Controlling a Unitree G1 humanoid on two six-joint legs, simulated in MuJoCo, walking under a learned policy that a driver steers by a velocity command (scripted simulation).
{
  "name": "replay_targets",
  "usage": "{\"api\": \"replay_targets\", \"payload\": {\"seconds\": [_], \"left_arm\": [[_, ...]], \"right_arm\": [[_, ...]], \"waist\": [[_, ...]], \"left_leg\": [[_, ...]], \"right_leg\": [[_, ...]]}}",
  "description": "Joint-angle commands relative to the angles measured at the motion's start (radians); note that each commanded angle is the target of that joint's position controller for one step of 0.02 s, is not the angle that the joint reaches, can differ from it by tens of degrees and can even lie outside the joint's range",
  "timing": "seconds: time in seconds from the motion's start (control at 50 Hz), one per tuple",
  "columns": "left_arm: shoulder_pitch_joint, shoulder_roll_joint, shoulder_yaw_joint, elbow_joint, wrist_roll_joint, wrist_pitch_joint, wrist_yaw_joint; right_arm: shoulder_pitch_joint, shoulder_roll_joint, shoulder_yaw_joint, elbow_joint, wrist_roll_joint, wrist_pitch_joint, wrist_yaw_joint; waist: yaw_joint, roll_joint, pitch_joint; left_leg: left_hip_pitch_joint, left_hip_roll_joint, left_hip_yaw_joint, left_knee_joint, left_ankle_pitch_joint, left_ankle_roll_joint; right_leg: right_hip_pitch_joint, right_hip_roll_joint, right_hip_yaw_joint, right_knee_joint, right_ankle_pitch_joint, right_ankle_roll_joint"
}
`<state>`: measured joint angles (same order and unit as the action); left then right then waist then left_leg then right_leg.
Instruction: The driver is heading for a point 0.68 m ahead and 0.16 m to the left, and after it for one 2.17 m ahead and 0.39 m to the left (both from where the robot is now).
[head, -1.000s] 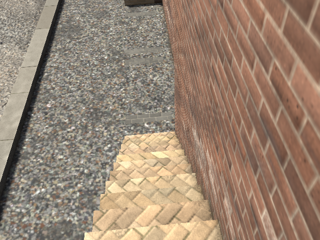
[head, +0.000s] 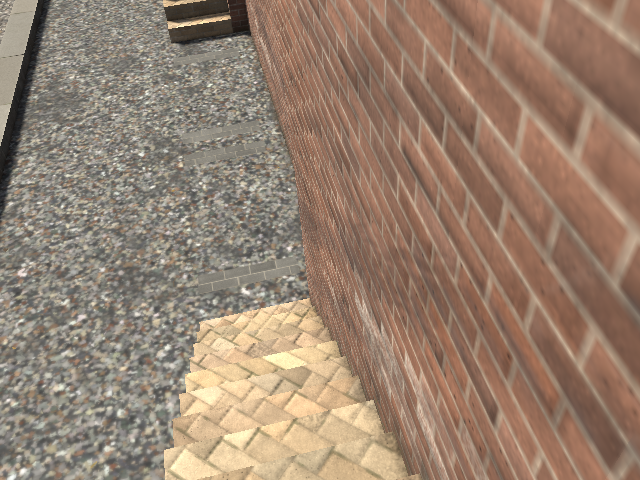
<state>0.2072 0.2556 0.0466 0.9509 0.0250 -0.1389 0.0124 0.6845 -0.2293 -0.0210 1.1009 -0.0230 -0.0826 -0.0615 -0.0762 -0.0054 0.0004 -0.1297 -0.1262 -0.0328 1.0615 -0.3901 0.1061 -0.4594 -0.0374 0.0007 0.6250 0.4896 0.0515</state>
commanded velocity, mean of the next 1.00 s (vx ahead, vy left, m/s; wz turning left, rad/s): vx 0.50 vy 0.00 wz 0.22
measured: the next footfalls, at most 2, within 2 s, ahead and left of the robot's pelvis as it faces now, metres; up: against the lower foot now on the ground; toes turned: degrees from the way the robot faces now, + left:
right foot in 0.08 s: +0.18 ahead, -0.10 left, -0.24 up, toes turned +0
left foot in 0.50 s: +0.27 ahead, +0.29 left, -0.29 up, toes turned +21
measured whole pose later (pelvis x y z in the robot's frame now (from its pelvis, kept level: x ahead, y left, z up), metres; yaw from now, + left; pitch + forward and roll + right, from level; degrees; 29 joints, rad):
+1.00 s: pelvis +0.38 +0.20 -0.41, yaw +12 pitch -5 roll -1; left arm 0.15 0.21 0.07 0.83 0.02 0.02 -0.01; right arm 0.52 -0.18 0.02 1.09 -0.04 -0.06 0.01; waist -0.06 -0.03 -0.03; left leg -0.36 0.03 0.02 1.06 -0.62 0.01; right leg -0.90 0.14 0.19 1.31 0.20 0.02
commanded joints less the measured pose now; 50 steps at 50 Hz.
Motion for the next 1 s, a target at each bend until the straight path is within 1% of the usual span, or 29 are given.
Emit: {"api": "replay_targets", "payload": {"seconds": [0.02,0.08,0.1,0.12,0.14,0.16,0.18,0.2,0.22,0.26,0.32,0.36,0.42,0.46,0.5,0.54,0.56,0.58,0.6,0.62,0.64,0.66,0.68,0.7,0.72,0.76,0.82,0.9,1.0], "left_arm": [[0.163,-0.018,-0.019,0.043,-0.008,-0.014,-0.017],[0.465,0.170,0.022,0.077,0.027,0.004,-0.019],[0.577,0.206,0.033,0.104,0.039,0.000,-0.035],[0.634,0.184,0.036,0.117,-0.013,0.015,-0.036],[0.640,0.280,0.074,0.126,-0.069,0.028,-0.009],[0.554,0.228,0.067,0.108,-0.080,0.042,0.023],[0.465,0.180,0.044,0.082,-0.047,0.046,0.035],[0.448,0.191,0.045,0.086,-0.020,0.045,0.043],[0.388,0.103,0.018,0.073,0.003,0.049,0.045],[0.230,0.009,-0.017,0.039,-0.034,0.047,0.065],[0.030,0.122,-0.012,-0.061,-0.079,0.045,0.053],[0.190,0.045,-0.004,-0.011,-0.084,0.035,0.058],[0.403,0.142,0.042,0.053,-0.045,0.042,0.022],[0.359,0.168,0.054,0.025,-0.009,0.037,0.025],[0.202,0.211,0.065,-0.009,0.019,0.066,0.003],[0.176,0.117,0.042,-0.042,0.030,0.071,-0.021],[0.148,0.163,0.062,-0.028,0.038,0.080,-0.028],[0.200,0.242,0.090,-0.075,0.071,0.098,-0.042],[0.051,0.197,0.094,-0.042,0.023,0.081,0.001],[0.069,0.177,0.093,0.004,-0.012,0.082,0.007],[0.041,0.150,0.092,-0.003,0.001,0.076,0.005],[0.036,0.051,0.068,-0.033,-0.015,0.096,-0.008],[0.245,-0.018,0.050,-0.058,-0.037,0.106,-0.005],[0.286,-0.044,0.028,-0.098,-0.032,0.108,0.001],[0.216,0.007,0.022,-0.108,0.010,0.108,0.029],[0.028,0.122,0.050,-0.116,0.008,0.129,0.033],[-0.015,0.077,0.043,-0.111,-0.012,0.162,0.016],[-0.007,0.031,0.040,-0.123,-0.005,0.144,-0.013],[-0.125,0.054,0.057,-0.191,-0.006,0.166,-0.026]], "right_arm": [[-0.139,-0.068,-0.007,-0.058,-0.043,0.024,-0.026],[-0.174,-0.071,-0.021,-0.066,-0.002,0.084,0.007],[0.093,0.048,-0.002,-0.072,0.024,0.080,0.013],[0.078,0.015,0.002,-0.054,-0.010,0.081,0.013],[-0.044,-0.007,0.007,-0.112,-0.049,0.085,0.037],[-0.194,-0.043,-0.003,-0.151,-0.069,0.082,0.049],[-0.358,-0.083,-0.017,-0.181,-0.071,0.081,0.069],[-0.422,-0.046,-0.013,-0.203,-0.053,0.091,0.078],[-0.478,-0.027,-0.012,-0.222,-0.042,0.099,0.069],[-0.509,0.068,0.014,-0.267,-0.022,0.137,0.073],[-0.414,0.052,0.009,-0.242,-0.028,0.168,0.076],[-0.628,-0.035,-0.031,-0.329,-0.043,0.164,0.075],[-0.731,-0.034,-0.042,-0.351,-0.052,0.136,0.062],[-0.863,-0.078,-0.061,-0.375,-0.018,0.093,0.056],[-0.715,-0.111,-0.074,-0.330,0.029,0.070,0.069],[-0.425,-0.093,-0.069,-0.189,0.086,0.058,0.107],[-0.273,-0.128,-0.082,-0.095,0.058,0.062,0.112],[-0.227,-0.271,-0.104,-0.074,0.055,0.060,0.107],[-0.114,-0.122,-0.072,-0.057,0.006,0.070,0.126],[-0.071,-0.078,-0.054,-0.040,0.011,0.103,0.104],[-0.096,-0.089,-0.042,-0.066,0.022,0.101,0.099],[-0.095,-0.115,-0.018,-0.066,0.025,0.114,0.122],[-0.159,-0.145,0.010,-0.072,0.036,0.115,0.148],[-0.096,-0.354,-0.046,-0.037,0.056,0.087,0.132],[-0.159,-0.335,-0.052,-0.046,0.031,0.045,0.104],[-0.317,-0.239,-0.025,-0.081,-0.020,0.021,0.067],[-0.269,-0.116,0.014,-0.060,-0.073,0.033,0.051],[-0.272,-0.119,0.012,-0.073,-0.025,0.000,0.057],[-0.190,-0.146,0.004,-0.063,-0.018,0.002,0.064]], "waist": [[0.045,-0.088,0.204],[0.170,-0.018,-0.055],[0.080,-0.252,-0.174],[0.131,-0.299,-0.241],[0.157,-0.402,-0.246],[0.158,-0.323,-0.140],[0.146,-0.162,0.012],[0.150,-0.175,0.065],[0.107,-0.019,0.137],[0.018,-0.047,0.182],[-0.065,-0.194,0.047],[0.065,-0.149,0.154],[0.180,-0.124,0.119],[0.229,-0.116,0.150],[0.143,-0.188,0.125],[0.020,0.119,0.015],[-0.063,0.237,0.010],[-0.031,0.607,0.084],[-0.185,0.306,0.099],[-0.183,0.143,-0.041],[-0.212,0.054,0.041],[-0.170,0.072,0.089],[0.039,0.129,0.074],[0.074,0.360,-0.052],[0.059,0.292,-0.014],[0.076,0.190,0.133],[0.108,0.166,0.163],[0.140,0.002,0.146],[0.041,0.088,0.207]], "left_leg": [[-0.392,0.022,-0.107,0.038,-0.162,0.056],[-0.522,-0.076,-0.043,0.791,-0.588,0.003],[-0.766,-0.019,0.016,1.002,-0.725,-0.004],[-0.952,0.039,-0.035,1.063,-0.606,0.017],[-1.071,0.043,-0.010,1.098,-0.528,-0.013],[-1.098,0.088,-0.056,1.019,-0.461,-0.035],[-1.013,0.141,-0.109,0.868,-0.336,-0.035],[-0.955,0.146,-0.053,0.876,-0.422,-0.043],[-0.936,0.178,-0.164,0.604,0.005,-0.069],[-0.702,0.122,-0.117,0.441,0.345,-0.101],[-0.288,0.079,0.051,0.474,0.490,-0.127],[-0.677,0.141,-0.141,0.269,0.763,-0.093],[-0.853,0.167,-0.131,0.172,0.601,-0.090],[-0.774,0.185,-0.073,0.030,0.536,-0.121],[-0.489,0.195,0.004,-0.070,0.329,-0.079],[-0.069,0.109,0.080,-0.368,0.740,-0.094],[0.041,0.035,0.050,-0.388,0.510,-0.112],[-0.123,0.024,-0.375,-0.709,-0.067,-0.174],[0.083,0.072,0.041,-0.535,0.584,-0.154],[0.294,0.090,0.096,-0.319,0.425,-0.109],[0.126,0.131,-0.075,-0.379,0.306,-0.062],[-0.011,0.155,-0.185,-0.317,0.405,-0.098],[-0.047,0.220,-0.426,-0.290,0.504,-0.159],[0.010,0.450,-0.918,-0.668,0.001,-0.153],[-0.080,0.477,-1.056,-0.827,-0.578,-0.117],[-0.308,0.424,-0.990,-0.799,-0.846,-0.082],[-0.396,0.399,-0.746,-0.667,-0.506,0.046],[-0.521,0.345,-0.448,-0.484,-0.436,0.041],[-0.362,0.379,-0.337,-0.448,-0.461,0.049]], "right_leg": [[0.483,-0.092,0.017,-0.562,0.378,0.014],[0.840,-0.265,0.140,-0.214,0.584,-0.067],[1.064,-0.405,0.153,0.177,0.779,-0.155],[1.104,-0.449,0.314,0.211,0.430,-0.242],[0.944,-0.578,0.589,-0.029,-0.369,-0.444],[0.734,-0.600,0.747,-0.184,-0.733,-0.504],[0.498,-0.530,0.615,-0.223,-0.803,-0.454],[0.314,-0.542,0.579,-0.206,-0.688,-0.460],[0.176,-0.455,0.404,-0.146,-0.809,-0.365],[-0.212,-0.363,0.207,-0.126,-0.775,-0.270],[-0.400,-0.313,0.001,-0.109,-0.862,-0.174],[-0.113,-0.316,0.054,0.010,-1.118,-0.175],[0.213,-0.395,0.150,0.146,-1.168,-0.211],[0.163,-0.401,0.163,0.159,-1.259,-0.176],[0.024,-0.377,0.029,0.300,-1.124,-0.134],[-0.167,-0.238,-0.264,0.579,-1.351,-0.034],[-0.229,-0.143,-0.318,0.772,-1.426,-0.021],[-0.250,0.070,-0.289,1.016,-1.446,-0.061],[-0.266,-0.070,-0.121,1.082,-1.582,-0.101],[-0.317,-0.110,-0.075,1.079,-1.491,-0.148],[-0.321,-0.064,-0.081,1.226,-1.375,-0.147],[-0.350,0.052,-0.027,1.437,-1.419,-0.155],[-0.464,0.126,0.206,1.479,-1.426,-0.199],[-0.593,0.160,0.197,1.480,-1.376,-0.188],[-0.658,0.147,0.295,1.288,-1.024,-0.159],[-0.651,0.149,0.346,1.036,-0.781,-0.097],[-0.583,0.160,0.336,0.907,-0.699,-0.042],[-0.492,0.168,0.268,0.772,-0.304,-0.042],[-0.525,0.118,0.208,0.619,-0.228,-0.037]]}}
